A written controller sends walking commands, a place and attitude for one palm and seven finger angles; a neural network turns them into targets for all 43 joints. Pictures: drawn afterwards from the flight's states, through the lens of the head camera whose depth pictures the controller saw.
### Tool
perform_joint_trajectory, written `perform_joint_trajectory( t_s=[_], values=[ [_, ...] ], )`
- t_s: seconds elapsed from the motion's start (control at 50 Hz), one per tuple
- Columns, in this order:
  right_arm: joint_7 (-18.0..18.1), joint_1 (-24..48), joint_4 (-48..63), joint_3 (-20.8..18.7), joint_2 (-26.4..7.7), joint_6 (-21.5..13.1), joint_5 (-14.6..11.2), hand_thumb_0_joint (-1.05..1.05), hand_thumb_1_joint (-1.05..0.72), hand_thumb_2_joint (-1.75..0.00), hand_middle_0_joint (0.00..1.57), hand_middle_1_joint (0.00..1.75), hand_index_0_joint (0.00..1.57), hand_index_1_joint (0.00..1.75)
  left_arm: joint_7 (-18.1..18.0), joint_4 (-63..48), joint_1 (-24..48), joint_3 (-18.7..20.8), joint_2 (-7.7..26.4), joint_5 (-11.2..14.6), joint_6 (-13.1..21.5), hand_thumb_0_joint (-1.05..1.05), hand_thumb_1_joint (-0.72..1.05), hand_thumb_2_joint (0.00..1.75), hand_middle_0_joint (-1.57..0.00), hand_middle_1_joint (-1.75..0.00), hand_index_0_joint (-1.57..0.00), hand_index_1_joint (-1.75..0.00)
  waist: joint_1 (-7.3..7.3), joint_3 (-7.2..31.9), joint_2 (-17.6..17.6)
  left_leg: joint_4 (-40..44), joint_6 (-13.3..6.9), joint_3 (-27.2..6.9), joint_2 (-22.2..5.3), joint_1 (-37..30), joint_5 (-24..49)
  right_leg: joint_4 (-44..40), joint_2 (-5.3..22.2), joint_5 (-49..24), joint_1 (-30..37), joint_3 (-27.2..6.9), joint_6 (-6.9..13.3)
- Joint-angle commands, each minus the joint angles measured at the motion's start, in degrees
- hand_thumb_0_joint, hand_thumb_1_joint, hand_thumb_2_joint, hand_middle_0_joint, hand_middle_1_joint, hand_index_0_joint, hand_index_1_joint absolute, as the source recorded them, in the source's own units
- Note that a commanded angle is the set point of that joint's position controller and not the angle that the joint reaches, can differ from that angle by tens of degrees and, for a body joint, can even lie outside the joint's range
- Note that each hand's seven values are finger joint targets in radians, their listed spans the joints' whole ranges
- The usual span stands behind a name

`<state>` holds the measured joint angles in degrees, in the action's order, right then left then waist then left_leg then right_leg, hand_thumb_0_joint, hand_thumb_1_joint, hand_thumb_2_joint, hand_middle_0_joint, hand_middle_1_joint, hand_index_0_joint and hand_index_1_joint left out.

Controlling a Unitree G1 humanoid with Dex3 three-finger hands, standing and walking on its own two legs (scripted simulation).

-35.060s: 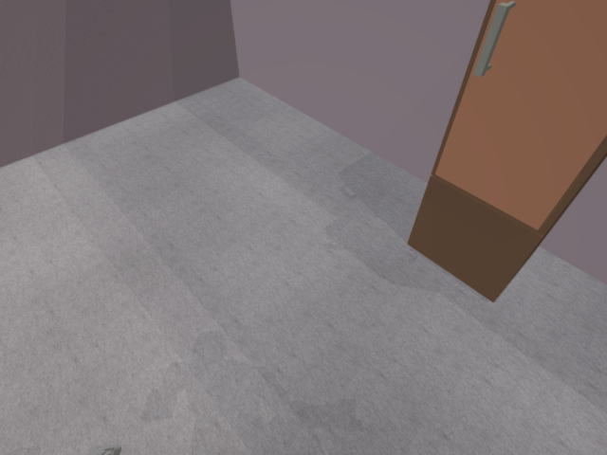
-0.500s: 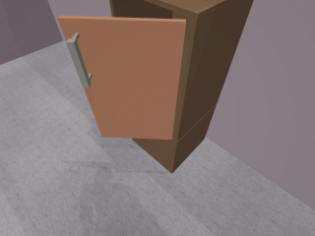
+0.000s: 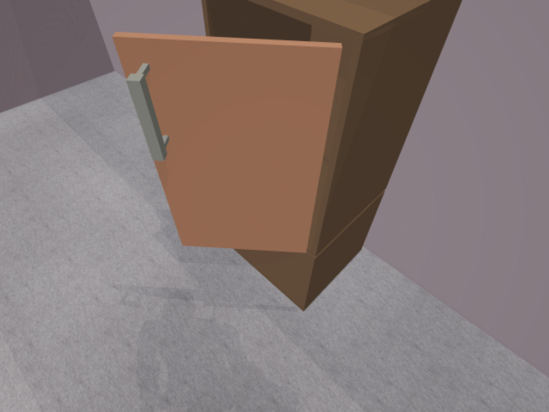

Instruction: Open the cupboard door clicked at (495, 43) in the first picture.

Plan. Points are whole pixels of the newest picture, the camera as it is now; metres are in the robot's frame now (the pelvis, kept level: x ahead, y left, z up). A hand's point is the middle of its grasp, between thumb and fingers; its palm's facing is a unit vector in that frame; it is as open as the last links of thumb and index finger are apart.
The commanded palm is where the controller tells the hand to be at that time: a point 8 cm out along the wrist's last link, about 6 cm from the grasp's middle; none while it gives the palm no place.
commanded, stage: come to a stop and stand still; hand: left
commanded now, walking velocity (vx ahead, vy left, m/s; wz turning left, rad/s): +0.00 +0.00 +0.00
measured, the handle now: (152, 114) +0.56 +0.26 +0.12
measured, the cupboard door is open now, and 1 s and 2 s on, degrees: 41 41 41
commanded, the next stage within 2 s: look again from close up in 0.14 s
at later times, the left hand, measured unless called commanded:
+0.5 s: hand out of the picture +0.01 +0.23 -0.17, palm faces +0.02 -0.96 -0.30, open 7.3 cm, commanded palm none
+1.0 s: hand out of the picture -0.11 +0.24 -0.18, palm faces -0.01 -0.97 -0.23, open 7.4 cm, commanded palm none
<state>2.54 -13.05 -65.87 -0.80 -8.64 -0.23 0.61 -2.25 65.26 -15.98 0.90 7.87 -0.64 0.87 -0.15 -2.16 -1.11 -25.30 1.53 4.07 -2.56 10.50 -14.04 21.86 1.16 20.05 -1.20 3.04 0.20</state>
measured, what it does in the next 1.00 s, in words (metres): shifts its weight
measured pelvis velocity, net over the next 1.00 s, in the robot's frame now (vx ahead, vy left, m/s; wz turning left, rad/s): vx -0.10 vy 0.04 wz -0.01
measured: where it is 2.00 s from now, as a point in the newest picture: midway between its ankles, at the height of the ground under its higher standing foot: outside the picture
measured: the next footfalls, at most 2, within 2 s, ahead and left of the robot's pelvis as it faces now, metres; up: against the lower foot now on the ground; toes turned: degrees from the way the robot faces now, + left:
none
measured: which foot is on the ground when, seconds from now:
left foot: down 0.00-1.00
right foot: down 0.00-1.00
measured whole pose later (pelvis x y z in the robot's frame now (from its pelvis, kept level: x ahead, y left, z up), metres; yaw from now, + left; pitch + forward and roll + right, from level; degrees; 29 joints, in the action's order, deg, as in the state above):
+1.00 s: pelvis -0.10 +0.04 +0.00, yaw +0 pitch -2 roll -1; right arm -0.1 -16.0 -59.8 -1.4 -12.9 1.2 0.9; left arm -0.9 59.2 -20.6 0.4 13.2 -1.8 -0.7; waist 0.1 -0.8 -0.3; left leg -27.0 -2.3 4.8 -1.1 18.5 -7.7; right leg 27.3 2.7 14.3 -11.2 1.7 -1.9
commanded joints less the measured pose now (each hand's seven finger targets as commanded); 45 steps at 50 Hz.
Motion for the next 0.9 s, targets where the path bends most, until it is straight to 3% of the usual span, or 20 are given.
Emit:
perform_joint_trajectory(
  t_s=[0.0,0.2,0.22,0.24,0.26,0.28,0.3,0.32,0.34,0.36,0.38,0.42,0.46,0.5,0.58,0.66,0.74,0.88],
  values=[
    [0.2,-4.3,1.2,-1.0,-5.7,-0.3,0.2,0.0,-0.9,-0.9,0.2,0.3,0.2,0.3,-0.3,-1.2,-4.4,0.7,5.7,0.3,0.3,0.0,0.9,0.9,-0.2,-0.3,-0.2,-0.3,-0.33,-0.7,0.0,1.4,-1.8,-3.0,-3.8,-5.0,21.4,-2.9,5.7,-25.8,-5.1,-2.5,1.1],
    [0.0,-4.1,1.2,-0.9,-6.0,-0.4,0.2,0.0,-0.9,-0.9,0.2,0.3,0.2,0.3,-0.2,-1.2,-4.0,0.6,6.2,0.2,0.2,0.0,0.9,0.9,-0.2,-0.3,-0.2,-0.3,-0.16,-1.2,-0.2,2.6,-2.0,-3.4,-3.8,-5.0,20.4,-3.6,5.8,-22.7,-5.1,-2.6,0.9],
    [-1.2,-1.0,9.1,-1.4,-13.3,-1.2,0.5,0.0,-0.9,-0.9,0.2,0.3,0.2,0.3,-0.5,-7.2,-3.8,0.6,17.7,-1.2,1.3,0.0,0.9,0.9,-0.2,-0.3,-0.2,-0.3,-0.4,-5.6,3.2,-0.6,-2.0,-5.5,-2.5,-3.3,20.2,-1.7,5.5,-25.2,-10.4,-3.6,1.2],
    [-0.5,-2.6,10.2,-3.1,-12.5,-2.6,1.1,0.0,-0.9,-0.9,0.2,0.3,0.2,0.3,-0.8,-8.1,-2.3,2.5,13.2,-1.0,1.5,0.0,0.9,0.9,-0.2,-0.3,-0.2,-0.3,-1.13,3.3,10.0,-4.4,-2.6,-4.2,-3.4,-4.3,27.7,5.3,6.1,-25.1,-9.0,-4.3,1.7],
    [0.0,-3.6,10.4,-3.3,-12.1,-2.9,1.1,0.0,-0.9,-0.9,0.2,0.3,0.2,0.3,-0.7,-9.3,-3.2,2.4,13.8,-0.7,2.0,0.0,0.9,0.9,-0.2,-0.3,-0.2,-0.3,-0.7,10.5,9.7,-7.3,-3.7,-5.2,-4.2,-7.1,37.4,8.0,5.3,-31.8,-7.2,-3.7,2.4],
    [0.2,-4.1,11.1,-3.2,-11.3,-3.0,0.8,0.0,-0.9,-0.9,0.2,0.3,0.2,0.3,-0.7,-9.3,-5.0,2.3,11.7,-0.6,2.1,0.0,0.9,0.9,-0.2,-0.3,-0.2,-0.3,-0.13,12.7,5.1,-9.1,-4.1,-5.1,-4.8,-6.6,40.7,8.0,5.3,-35.3,-6.5,-3.4,2.7],
    [0.2,-3.9,11.9,-3.2,-11.0,-2.7,0.7,0.0,-0.9,-0.9,0.2,0.3,0.2,0.3,-0.8,-9.6,-6.2,2.4,11.6,-0.6,1.8,0.0,0.9,0.9,-0.2,-0.3,-0.2,-0.3,0.41,11.1,-0.3,-10.3,-4.1,-4.3,-4.0,-3.3,37.0,7.6,5.6,-40.5,-5.5,-3.8,2.7],
    [-0.1,-3.2,12.9,-2.7,-10.3,-2.5,0.8,0.0,-0.9,-0.9,0.2,0.3,0.2,0.3,-0.7,-10.0,-7.1,2.1,11.9,-0.7,1.6,0.0,0.9,0.9,-0.2,-0.3,-0.2,-0.3,0.91,9.3,-6.0,-10.4,-4.0,-2.7,-2.7,1.1,31.4,8.2,6.2,-48.5,-3.3,-4.5,2.6],
    [-0.3,-2.0,13.9,-3.0,-10.2,-2.0,0.7,0.0,-0.9,-0.9,0.2,0.3,0.2,0.3,-0.8,-10.7,-6.9,2.5,12.5,-0.7,1.2,0.0,0.9,0.9,-0.2,-0.3,-0.2,-0.3,1.1,6.8,-8.8,-9.8,-3.8,-1.6,-1.1,5.3,21.3,8.6,7.1,-51.8,-1.8,-4.9,3.0],
    [-0.4,-1.1,14.7,-3.1,-10.1,-1.6,0.5,0.0,-0.9,-0.9,0.2,0.3,0.2,0.3,-0.7,-11.9,-6.0,2.6,13.2,-0.7,0.7,0.0,0.9,0.9,-0.2,-0.3,-0.2,-0.3,0.79,5.1,-8.9,-8.3,-3.7,-1.0,-0.2,7.3,13.7,9.0,7.6,-50.3,-1.7,-5.5,3.4],
    [-0.4,-0.7,15.0,-3.2,-10.1,-1.4,0.5,0.0,-0.9,-0.9,0.2,0.3,0.2,0.3,-0.6,-12.9,-4.9,2.6,13.5,-0.9,0.4,0.0,0.9,0.9,-0.2,-0.3,-0.2,-0.3,0.45,4.6,-5.8,-6.6,-3.9,-0.8,-0.1,6.2,13.5,9.5,7.5,-46.3,-3.1,-5.6,3.6],
    [-0.6,-2.0,14.4,-3.0,-10.7,-1.3,0.8,0.0,-0.9,-0.9,0.2,0.3,0.2,0.3,-0.4,-14.6,-4.3,2.1,12.6,-0.7,-0.1,0.0,0.9,0.9,-0.2,-0.3,-0.2,-0.3,0.14,6.1,-1.0,-6.1,-4.8,-2.2,-2.3,-0.5,24.3,9.7,5.0,-33.8,-7.3,-4.5,2.8],
    [-0.7,-0.5,14.4,-3.5,-12.7,-1.0,0.7,0.0,-0.9,-0.9,0.2,0.3,0.2,0.3,-0.2,-15.1,-2.9,2.2,13.7,-0.5,-0.4,0.0,0.9,0.9,-0.2,-0.3,-0.2,-0.3,0.07,4.3,2.1,-6.0,-5.0,-3.6,-4.0,-1.5,24.2,7.4,4.2,-22.3,-11.0,-3.8,1.9],
    [-1.0,1.5,14.9,-3.4,-13.8,-0.7,0.7,0.0,-0.9,-0.9,0.2,0.3,0.2,0.3,0.1,-15.4,-0.8,2.0,14.6,-0.6,-0.7,0.0,0.9,0.9,-0.2,-0.3,-0.2,-0.3,0.08,0.4,1.6,-2.8,-4.9,-4.9,-4.3,2.0,13.6,4.7,3.6,-11.4,-12.9,-4.1,1.6],
    [-1.8,2.9,15.2,-3.1,-14.9,-0.4,0.8,0.0,-0.9,-0.9,0.2,0.3,0.2,0.3,0.7,-14.8,0.9,1.6,15.6,-0.7,-0.7,0.0,0.9,0.9,-0.2,-0.3,-0.2,-0.3,-0.2,-3.8,2.1,3.1,-4.3,-6.5,-3.7,5.7,-5.5,0.6,3.4,1.2,-15.7,-5.3,1.7],
    [-2.1,2.2,14.8,-2.9,-15.2,-0.2,0.9,0.0,-0.9,-0.9,0.2,0.3,0.2,0.3,1.0,-14.0,0.2,1.3,15.8,-0.8,-0.7,0.0,0.9,0.9,-0.2,-0.3,-0.2,-0.3,-0.13,-3.9,2.2,6.3,-3.9,-7.7,-3.9,7.3,-12.6,-0.9,3.3,5.2,-16.1,-5.1,1.4],
    [-2.2,1.3,13.9,-2.8,-15.0,-0.2,0.9,0.0,-0.9,-0.9,0.2,0.3,0.2,0.3,1.1,-12.8,-1.7,1.2,15.1,-0.9,-0.7,0.0,0.9,0.9,-0.2,-0.3,-0.2,-0.3,0.12,-1.9,2.3,7.7,-3.8,-8.2,-4.2,7.2,-14.0,-1.0,3.2,4.9,-15.2,-4.5,1.2],
    [-2.2,-0.6,11.3,-2.7,-13.9,0.0,0.6,0.0,-0.9,-0.9,0.2,0.3,0.2,0.3,1.1,-9.8,-5.5,1.0,13.1,-0.9,-0.8,0.0,0.9,0.9,-0.2,-0.3,-0.2,-0.3,0.52,-2.4,3.3,9.6,-3.6,-8.8,-4.4,8.4,-15.6,-0.9,3.2,4.7,-15.0,-4.0,1.0]
  ],
)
